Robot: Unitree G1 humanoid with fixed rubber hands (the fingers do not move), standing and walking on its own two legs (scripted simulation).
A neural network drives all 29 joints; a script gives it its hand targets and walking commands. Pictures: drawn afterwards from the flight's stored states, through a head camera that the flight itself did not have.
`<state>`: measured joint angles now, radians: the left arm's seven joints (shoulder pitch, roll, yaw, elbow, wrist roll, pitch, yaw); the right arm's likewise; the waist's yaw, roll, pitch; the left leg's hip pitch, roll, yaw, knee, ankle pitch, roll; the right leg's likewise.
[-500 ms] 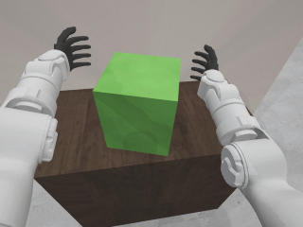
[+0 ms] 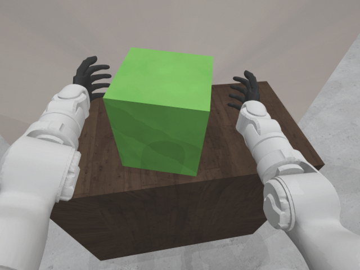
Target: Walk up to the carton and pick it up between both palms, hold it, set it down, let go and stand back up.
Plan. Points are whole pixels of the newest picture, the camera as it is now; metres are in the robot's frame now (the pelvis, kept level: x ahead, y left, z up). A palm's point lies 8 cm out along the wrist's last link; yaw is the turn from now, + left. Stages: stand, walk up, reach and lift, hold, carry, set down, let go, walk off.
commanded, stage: reach and lift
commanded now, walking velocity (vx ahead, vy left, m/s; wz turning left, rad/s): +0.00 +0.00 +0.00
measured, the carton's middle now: (165, 114) +0.50 -0.02 +0.06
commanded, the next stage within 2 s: none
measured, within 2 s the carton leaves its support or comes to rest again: neither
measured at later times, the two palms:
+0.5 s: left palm (94, 95) +0.51 +0.15 +0.13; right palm (245, 107) +0.44 -0.21 +0.12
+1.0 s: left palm (99, 94) +0.51 +0.13 +0.14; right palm (228, 111) +0.44 -0.17 +0.12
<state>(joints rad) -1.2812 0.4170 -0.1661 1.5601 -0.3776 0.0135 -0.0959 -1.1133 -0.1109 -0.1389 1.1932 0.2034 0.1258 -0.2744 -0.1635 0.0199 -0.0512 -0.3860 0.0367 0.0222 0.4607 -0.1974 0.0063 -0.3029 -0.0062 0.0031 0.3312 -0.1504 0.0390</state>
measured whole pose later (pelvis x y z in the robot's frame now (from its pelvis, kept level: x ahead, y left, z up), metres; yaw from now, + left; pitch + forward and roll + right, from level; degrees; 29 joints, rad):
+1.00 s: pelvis +0.01 +0.00 +0.00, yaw +0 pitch +14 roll -2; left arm -1.24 0.35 -0.07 1.47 -0.11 -0.07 -0.07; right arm -1.07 0.01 -0.26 1.19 0.10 -0.01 -0.28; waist -0.16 -0.03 -0.13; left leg -0.51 0.04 0.02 0.46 -0.19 0.01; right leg -0.44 -0.01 0.00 0.36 -0.16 0.04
